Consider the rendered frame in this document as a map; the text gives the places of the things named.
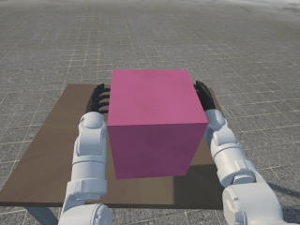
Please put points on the table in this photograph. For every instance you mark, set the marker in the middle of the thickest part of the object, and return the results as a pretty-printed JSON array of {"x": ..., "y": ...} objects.
[{"x": 41, "y": 177}]

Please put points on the robot left forearm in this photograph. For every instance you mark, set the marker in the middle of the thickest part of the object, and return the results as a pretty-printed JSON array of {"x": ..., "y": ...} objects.
[{"x": 88, "y": 181}]

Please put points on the robot right upper arm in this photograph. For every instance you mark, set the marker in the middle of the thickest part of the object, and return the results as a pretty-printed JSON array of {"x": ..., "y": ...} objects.
[{"x": 252, "y": 204}]

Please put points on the carton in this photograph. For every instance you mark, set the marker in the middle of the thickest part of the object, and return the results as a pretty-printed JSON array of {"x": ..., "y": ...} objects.
[{"x": 155, "y": 122}]

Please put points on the robot left upper arm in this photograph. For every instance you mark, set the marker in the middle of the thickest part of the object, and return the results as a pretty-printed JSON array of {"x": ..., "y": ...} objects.
[{"x": 87, "y": 214}]

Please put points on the robot right hand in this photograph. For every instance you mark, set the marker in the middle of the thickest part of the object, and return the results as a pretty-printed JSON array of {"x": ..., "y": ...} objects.
[{"x": 205, "y": 96}]

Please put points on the robot right forearm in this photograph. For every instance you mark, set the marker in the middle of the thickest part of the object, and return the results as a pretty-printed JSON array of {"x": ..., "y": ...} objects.
[{"x": 233, "y": 167}]

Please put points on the robot left hand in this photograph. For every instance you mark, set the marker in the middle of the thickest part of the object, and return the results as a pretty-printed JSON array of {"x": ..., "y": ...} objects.
[{"x": 94, "y": 103}]

